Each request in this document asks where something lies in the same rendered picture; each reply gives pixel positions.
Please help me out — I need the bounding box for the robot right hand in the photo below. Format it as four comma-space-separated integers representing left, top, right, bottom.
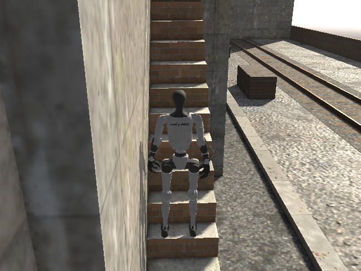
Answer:
199, 163, 210, 179

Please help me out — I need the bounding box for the left robot upper arm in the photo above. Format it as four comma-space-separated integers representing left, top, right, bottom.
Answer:
153, 114, 168, 146

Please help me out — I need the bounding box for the robot left forearm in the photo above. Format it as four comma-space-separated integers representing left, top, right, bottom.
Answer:
148, 137, 159, 161

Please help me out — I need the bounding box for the robot right foot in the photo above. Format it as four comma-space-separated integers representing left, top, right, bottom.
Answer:
189, 223, 197, 237

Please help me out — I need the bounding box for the right robot upper arm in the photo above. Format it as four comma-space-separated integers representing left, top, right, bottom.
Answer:
191, 114, 205, 146

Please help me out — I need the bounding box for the robot right forearm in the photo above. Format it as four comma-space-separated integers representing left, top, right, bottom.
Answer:
200, 137, 210, 164

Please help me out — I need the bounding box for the robot right shin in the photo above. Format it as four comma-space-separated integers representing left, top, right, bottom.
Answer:
189, 190, 197, 229

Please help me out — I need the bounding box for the robot left hand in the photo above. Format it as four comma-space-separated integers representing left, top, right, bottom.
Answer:
147, 160, 161, 174

